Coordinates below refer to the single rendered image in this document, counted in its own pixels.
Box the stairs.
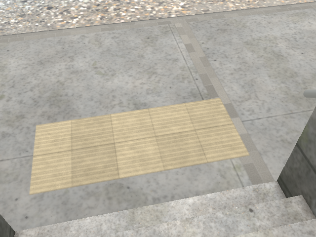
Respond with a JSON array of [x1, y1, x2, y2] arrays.
[[14, 181, 316, 237]]

